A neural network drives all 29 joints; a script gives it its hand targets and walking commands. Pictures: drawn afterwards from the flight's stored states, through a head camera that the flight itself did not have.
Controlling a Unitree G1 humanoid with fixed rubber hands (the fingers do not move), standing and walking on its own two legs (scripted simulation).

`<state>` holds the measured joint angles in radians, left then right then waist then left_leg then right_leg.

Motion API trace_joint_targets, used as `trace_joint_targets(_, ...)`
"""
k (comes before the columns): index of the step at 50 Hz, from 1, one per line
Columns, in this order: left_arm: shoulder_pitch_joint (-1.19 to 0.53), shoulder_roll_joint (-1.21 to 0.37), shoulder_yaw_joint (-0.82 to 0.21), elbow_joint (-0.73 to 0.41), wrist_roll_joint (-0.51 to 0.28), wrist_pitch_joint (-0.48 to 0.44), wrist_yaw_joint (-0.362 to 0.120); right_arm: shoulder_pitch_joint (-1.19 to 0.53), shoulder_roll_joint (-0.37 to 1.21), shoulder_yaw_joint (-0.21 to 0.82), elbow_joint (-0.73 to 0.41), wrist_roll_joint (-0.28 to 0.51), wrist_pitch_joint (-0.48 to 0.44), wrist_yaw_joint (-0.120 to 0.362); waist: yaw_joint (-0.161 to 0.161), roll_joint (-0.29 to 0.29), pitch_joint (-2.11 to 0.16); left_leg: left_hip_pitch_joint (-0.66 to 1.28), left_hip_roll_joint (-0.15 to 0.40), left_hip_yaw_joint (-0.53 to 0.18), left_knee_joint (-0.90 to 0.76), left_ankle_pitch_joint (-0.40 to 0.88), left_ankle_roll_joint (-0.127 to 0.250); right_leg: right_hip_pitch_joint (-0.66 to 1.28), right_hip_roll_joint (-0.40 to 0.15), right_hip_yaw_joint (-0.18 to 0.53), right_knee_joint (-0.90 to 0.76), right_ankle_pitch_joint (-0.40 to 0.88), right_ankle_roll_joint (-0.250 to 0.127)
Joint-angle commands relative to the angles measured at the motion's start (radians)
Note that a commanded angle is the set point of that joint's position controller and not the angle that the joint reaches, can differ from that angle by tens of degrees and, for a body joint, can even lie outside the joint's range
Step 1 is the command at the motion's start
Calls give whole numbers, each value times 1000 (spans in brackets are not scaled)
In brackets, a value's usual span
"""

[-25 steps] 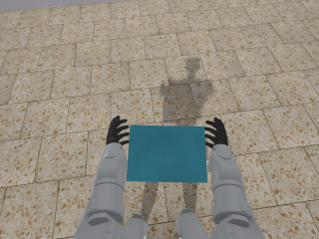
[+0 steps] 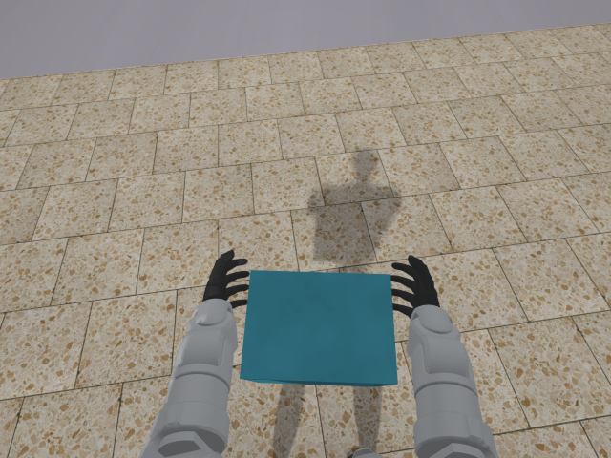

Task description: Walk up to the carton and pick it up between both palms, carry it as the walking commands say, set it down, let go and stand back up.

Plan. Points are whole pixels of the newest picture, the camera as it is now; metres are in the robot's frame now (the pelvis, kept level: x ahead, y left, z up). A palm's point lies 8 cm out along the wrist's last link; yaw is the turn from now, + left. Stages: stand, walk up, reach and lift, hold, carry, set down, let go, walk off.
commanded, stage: reach and lift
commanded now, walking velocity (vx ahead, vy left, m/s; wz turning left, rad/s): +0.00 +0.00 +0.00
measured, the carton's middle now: (318, 333) +0.32 -0.02 -0.12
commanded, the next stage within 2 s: hold in 1.56 s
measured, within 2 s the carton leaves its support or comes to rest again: neither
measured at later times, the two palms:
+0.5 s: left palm (208, 294) +0.31 +0.11 +0.05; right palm (450, 295) +0.30 -0.18 +0.05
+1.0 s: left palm (182, 305) +0.30 +0.14 +0.07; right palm (432, 282) +0.30 -0.15 +0.08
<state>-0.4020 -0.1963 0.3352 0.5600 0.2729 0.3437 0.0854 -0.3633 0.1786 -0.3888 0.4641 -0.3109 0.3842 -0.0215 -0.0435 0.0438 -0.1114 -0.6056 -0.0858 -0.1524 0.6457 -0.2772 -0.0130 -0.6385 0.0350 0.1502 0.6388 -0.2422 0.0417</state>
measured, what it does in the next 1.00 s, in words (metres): stands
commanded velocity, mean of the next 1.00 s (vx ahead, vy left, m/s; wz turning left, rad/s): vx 0.00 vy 0.00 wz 0.00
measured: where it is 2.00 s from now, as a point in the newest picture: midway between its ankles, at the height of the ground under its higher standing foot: outside the picture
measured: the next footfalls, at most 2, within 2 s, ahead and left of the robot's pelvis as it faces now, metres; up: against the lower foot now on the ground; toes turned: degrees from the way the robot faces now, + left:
none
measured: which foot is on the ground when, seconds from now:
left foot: down 0.00-1.00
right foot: down 0.00-1.00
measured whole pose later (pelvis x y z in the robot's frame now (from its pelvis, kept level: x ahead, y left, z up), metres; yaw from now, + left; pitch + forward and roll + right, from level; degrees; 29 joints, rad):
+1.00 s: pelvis +0.00 -0.01 +0.02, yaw +0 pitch -7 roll +0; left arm -0.35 -0.18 0.32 0.39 0.32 0.73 0.02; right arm -0.40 0.19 -0.30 0.37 -0.37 0.76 0.00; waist -0.01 0.01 0.00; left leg -0.06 -0.04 -0.16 0.40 -0.21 -0.02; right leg -0.10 0.03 0.12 0.40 -0.18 0.01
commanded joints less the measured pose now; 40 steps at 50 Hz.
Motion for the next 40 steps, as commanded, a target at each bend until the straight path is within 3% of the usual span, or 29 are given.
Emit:
trace_joint_targets(1,-402,-1015,-578,33,-172,27,-287,-491,839,607,41,168,9,278,-36,-49,-447,251,-29,64,-126,317,-25,354,69,-122,-68,313,-31)
trace_joint_targets(3,-347,-1002,-557,30,-150,40,-289,-521,865,656,-6,210,18,288,17,-51,-423,261,-25,67,-167,305,-21,419,69,-109,-117,288,-30)
trace_joint_targets(4,-402,-996,-567,5,-153,52,-286,-477,855,599,47,176,40,286,-32,-14,-400,254,-15,68,-161,244,-20,404,65,-99,-103,262,-33)
trace_joint_targets(6,-368,-962,-544,47,-162,83,-287,-444,860,597,37,174,62,284,-31,-85,-301,247,-19,73,-195,196,-16,464,63,-104,-141,238,-37)
trace_joint_targets(9,-321,-972,-556,14,-174,103,-287,-399,877,639,7,236,93,287,10,-19,-327,321,-23,65,-232,345,-9,507,65,-96,-169,368,-16)
trace_joint_targets(10,-360,-972,-563,-15,-176,110,-287,-455,882,617,12,203,98,282,-3,-75,-335,309,-29,68,-223,229,-12,523,69,-103,-171,280,-19)
trace_joint_targets(12,-449,-959,-588,-67,-199,121,-280,-403,911,618,30,210,119,281,-29,-42,-266,370,-18,75,-242,218,-1,507,52,-97,-199,280,-26)
trace_joint_targets(13,-362,-986,-572,-37,-171,137,-286,-435,923,656,-44,241,128,278,3,-46,-314,403,-34,85,-256,258,5,565,54,-86,-229,322,-9)
trace_joint_targets(14,-418,-975,-598,-81,-210,141,-288,-370,905,620,16,215,148,278,-37,-55,-298,411,-14,55,-262,282,1,539,64,-102,-213,346,-15)
trace_joint_targets(15,-344,-984,-573,-88,-188,158,-297,-413,913,646,-58,239,153,284,7,2,-309,415,-30,80,-274,276,-3,578,52,-85,-231,327,-18)
trace_joint_targets(16,-392,-960,-581,-52,-207,168,-300,-396,924,616,20,224,169,277,-23,-73,-207,399,-14,69,-268,189,9,532,53,-96,-238,246,-16)
trace_joint_targets(17,-429,-977,-543,-20,-176,173,-305,-463,890,592,-26,221,165,275,-6,3,-166,367,-26,85,-282,152,15,508,40,-91,-254,209,-23)
trace_joint_targets(19,-399,-979,-558,-71,-198,188,-306,-461,942,650,-71,262,188,275,22,-16,-198,397,-11,84,-294,181,21,571,41,-83,-249,235,-18)
trace_joint_targets(20,-449,-934,-545,-67,-202,194,-306,-512,960,632,-30,263,206,274,29,-92,-141,399,0,75,-279,117,34,535,38,-96,-254,154,-8)
trace_joint_targets(21,-471,-999,-594,-90,-215,202,-318,-507,963,650,-94,252,205,277,-21,-45,-264,480,-15,76,-315,144,10,609,59,-99,-272,208,-13)
trace_joint_targets(22,-489,-983,-586,-110,-234,207,-325,-484,985,660,-73,267,225,281,6,-92,-233,430,-16,78,-307,136,22,618,45,-91,-272,223,-7)
trace_joint_targets(23,-524,-984,-613,-152,-244,221,-324,-496,962,640,-24,255,239,283,-8,-37,-192,435,-9,80,-306,156,10,604,41,-96,-265,212,-18)
trace_joint_targets(25,-499,-964,-566,-105,-223,257,-328,-467,925,570,3,201,272,283,-41,-86,-144,487,-10,72,-310,95,13,589,41,-99,-295,140,-19)
trace_joint_targets(26,-457,-916,-498,-56,-160,279,-320,-495,891,519,38,186,279,287,14,-21,-46,406,-6,80,-336,63,8,578,43,-121,-281,111,-28)
trace_joint_targets(27,-501,-928,-525,-72,-189,284,-318,-506,931,568,3,207,289,289,-3,-81,-81,435,-6,82,-332,17,22,631,40,-107,-297,81,-21)
trace_joint_targets(28,-462,-922,-520,-73,-184,285,-316,-578,943,605,-62,265,284,293,34,-48,-77,443,6,87,-343,69,30,596,40,-107,-288,124,-23)
trace_joint_targets(29,-501,-971,-545,-104,-220,280,-332,-600,948,614,-102,253,297,295,-12,-121,-174,514,1,91,-338,112,19,639,57,-115,-306,141,-11)
trace_joint_targets(30,-497,-951,-549,-120,-220,288,-336,-569,981,651,-105,288,298,297,34,-51,-166,444,-19,99,-333,128,14,680,36,-96,-310,175,-18)
trace_joint_targets(31,-496,-958,-582,-181,-246,290,-335,-569,979,662,-119,291,301,300,27,-114,-202,481,-9,80,-333,241,12,695,61,-121,-292,299,-1)
trace_joint_targets(32,-504,-955,-598,-194,-253,306,-324,-523,973,636,-75,279,311,295,28,-58,-189,522,7,64,-331,263,8,663,43,-112,-281,307,-9)
trace_joint_targets(33,-526,-975,-624,-232,-259,314,-327,-486,949,647,-122,261,318,295,-27,-33,-244,568,3,64,-353,257,-9,675,57,-110,-297,297,-19)
trace_joint_targets(35,-484,-922,-579,-218,-227,344,-321,-447,929,604,-83,263,342,290,-3,25,-76,491,2,72,-371,163,3,662,35,-95,-322,219,-29)
trace_joint_targets(38,-429,-886,-502,-105,-189,375,-326,-524,905,574,-73,244,363,297,27,-28,41,451,9,94,-395,-50,16,640,40,-106,-345,6,-27)
trace_joint_targets(40,-505,-875,-480,-144,-196,358,-341,-551,957,594,-41,261,367,301,74,-70,-5,431,-4,101,-373,-26,29,623,46,-114,-338,-12,-25)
